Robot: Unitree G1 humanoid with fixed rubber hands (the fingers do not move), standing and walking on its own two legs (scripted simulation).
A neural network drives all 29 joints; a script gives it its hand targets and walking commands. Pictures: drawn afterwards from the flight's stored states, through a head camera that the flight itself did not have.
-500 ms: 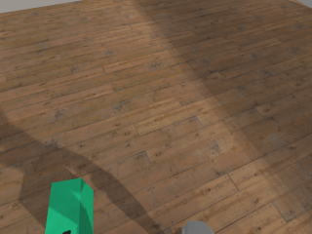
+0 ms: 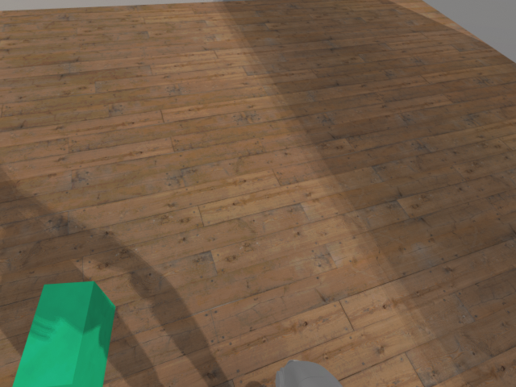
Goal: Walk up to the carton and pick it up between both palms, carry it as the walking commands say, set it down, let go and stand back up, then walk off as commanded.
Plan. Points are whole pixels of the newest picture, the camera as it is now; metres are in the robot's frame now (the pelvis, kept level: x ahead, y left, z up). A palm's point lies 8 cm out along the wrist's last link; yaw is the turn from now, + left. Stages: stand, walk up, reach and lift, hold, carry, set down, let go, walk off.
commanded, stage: walk off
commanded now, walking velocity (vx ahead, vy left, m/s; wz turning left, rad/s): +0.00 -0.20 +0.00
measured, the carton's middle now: (73, 340) +0.30 +0.54 -0.65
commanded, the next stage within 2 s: stand in 1.44 s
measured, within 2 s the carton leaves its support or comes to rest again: neither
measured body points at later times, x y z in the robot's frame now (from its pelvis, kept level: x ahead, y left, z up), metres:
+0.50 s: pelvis -0.02 -0.14 +0.00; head +0.02 -0.14 +0.45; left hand +0.04 +0.11 -0.14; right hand +0.03 -0.42 -0.14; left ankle -0.05 -0.05 -0.69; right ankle -0.01 -0.24 -0.74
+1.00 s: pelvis -0.05 -0.27 -0.01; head -0.01 -0.28 +0.44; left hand +0.04 -0.01 -0.15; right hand -0.06 -0.55 -0.16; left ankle -0.05 -0.09 -0.74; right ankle -0.05 -0.42 -0.74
